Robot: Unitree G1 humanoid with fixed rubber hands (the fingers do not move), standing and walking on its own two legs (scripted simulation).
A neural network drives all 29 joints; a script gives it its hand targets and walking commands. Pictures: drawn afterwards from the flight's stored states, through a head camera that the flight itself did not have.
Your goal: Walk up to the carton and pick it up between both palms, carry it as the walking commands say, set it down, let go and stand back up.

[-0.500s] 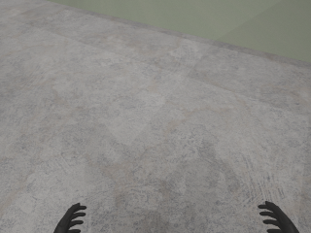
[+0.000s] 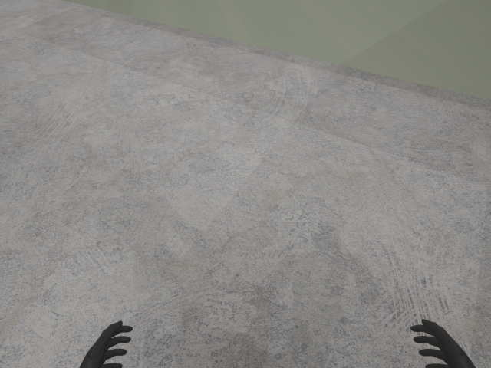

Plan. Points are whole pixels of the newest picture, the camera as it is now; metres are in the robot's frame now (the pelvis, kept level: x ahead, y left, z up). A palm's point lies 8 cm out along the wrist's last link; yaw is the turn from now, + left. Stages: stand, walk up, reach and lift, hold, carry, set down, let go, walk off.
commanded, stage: stand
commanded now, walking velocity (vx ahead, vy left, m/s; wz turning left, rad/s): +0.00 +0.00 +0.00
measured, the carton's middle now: out of the picture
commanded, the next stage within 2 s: walk up in 0.42 s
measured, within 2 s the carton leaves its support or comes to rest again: neither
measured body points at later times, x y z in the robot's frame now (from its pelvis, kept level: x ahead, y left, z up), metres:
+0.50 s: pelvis -0.01 +0.00 +0.00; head +0.00 +0.00 +0.45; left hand +0.15 +0.29 -0.08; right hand +0.14 -0.31 -0.08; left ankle +0.00 +0.12 -0.72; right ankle +0.01 -0.12 -0.72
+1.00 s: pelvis +0.03 +0.09 +0.00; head +0.00 +0.10 +0.45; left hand +0.11 +0.49 -0.03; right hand +0.27 -0.23 -0.01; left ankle +0.07 +0.22 -0.71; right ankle +0.01 -0.12 -0.72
